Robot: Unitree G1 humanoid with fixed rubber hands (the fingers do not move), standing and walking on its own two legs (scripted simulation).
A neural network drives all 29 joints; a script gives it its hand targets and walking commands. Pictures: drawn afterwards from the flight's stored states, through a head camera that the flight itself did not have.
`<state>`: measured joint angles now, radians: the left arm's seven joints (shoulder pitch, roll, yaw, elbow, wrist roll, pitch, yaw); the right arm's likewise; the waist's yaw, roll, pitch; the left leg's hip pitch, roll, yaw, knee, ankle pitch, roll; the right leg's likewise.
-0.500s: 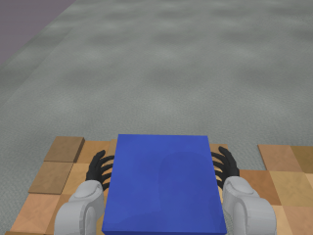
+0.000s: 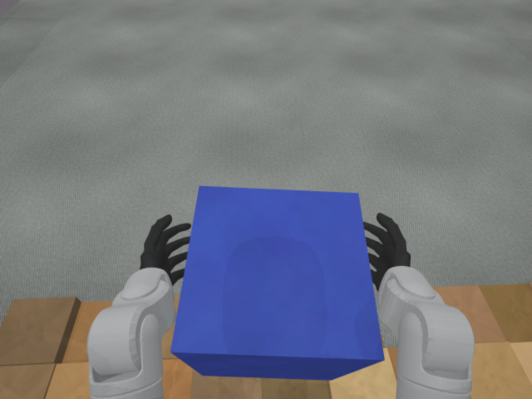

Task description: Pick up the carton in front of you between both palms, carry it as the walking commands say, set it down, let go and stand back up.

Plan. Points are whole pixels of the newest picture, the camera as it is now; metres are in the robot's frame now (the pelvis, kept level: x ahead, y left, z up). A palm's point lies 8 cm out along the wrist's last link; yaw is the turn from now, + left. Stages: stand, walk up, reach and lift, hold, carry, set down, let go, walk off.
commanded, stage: carry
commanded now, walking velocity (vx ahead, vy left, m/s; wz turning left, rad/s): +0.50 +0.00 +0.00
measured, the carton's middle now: (272, 293) +0.29 -0.01 +0.02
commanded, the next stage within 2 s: none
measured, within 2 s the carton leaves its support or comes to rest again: neither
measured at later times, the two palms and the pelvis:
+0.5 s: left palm (212, 121) +0.67 +0.10 +0.05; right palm (348, 113) +0.70 -0.21 +0.05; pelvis +0.33 -0.07 -0.02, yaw +1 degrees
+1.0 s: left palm (231, 28) +1.04 +0.07 +0.09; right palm (341, 25) +1.04 -0.24 +0.10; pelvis +0.71 -0.08 -0.01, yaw +1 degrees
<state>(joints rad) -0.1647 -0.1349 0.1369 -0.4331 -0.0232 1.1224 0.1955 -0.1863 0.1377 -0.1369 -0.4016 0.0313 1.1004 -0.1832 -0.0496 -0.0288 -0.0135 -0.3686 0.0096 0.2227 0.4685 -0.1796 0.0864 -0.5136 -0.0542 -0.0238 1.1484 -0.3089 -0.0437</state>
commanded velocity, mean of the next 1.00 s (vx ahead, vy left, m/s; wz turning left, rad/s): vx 0.50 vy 0.00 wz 0.00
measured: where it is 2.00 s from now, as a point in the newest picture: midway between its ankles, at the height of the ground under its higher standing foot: (275, 173)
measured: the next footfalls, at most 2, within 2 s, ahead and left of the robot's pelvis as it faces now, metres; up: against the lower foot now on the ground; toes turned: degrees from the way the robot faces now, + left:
right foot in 0.28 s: +0.36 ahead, -0.15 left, -0.02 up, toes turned -5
left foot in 0.64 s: +0.62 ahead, +0.02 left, +0.00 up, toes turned +6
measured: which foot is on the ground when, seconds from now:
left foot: down 0.00-0.34, up 0.36-0.62, down 0.64-1.00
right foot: up 0.00-0.26, down 0.28-0.68, up 0.70-1.00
